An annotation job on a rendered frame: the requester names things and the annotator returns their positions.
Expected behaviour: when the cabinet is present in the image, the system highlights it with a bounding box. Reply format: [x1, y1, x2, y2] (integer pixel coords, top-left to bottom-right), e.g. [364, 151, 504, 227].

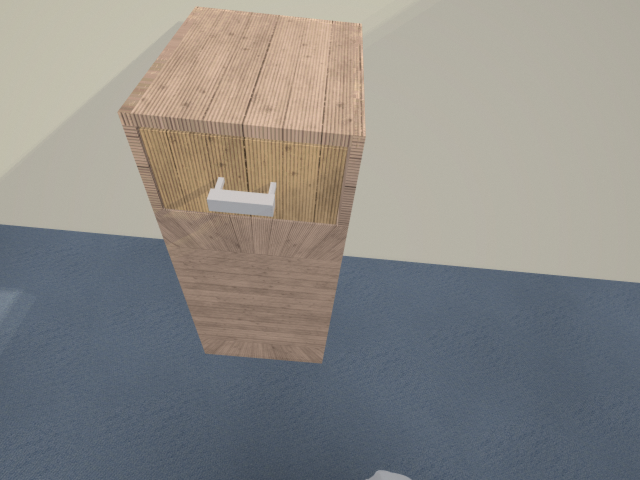
[117, 6, 366, 364]

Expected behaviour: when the drawer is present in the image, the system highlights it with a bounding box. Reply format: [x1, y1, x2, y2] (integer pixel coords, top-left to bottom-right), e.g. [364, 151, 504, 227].
[139, 127, 348, 224]

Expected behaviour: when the handle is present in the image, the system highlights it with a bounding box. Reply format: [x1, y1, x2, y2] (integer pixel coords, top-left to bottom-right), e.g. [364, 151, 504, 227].
[207, 177, 276, 217]

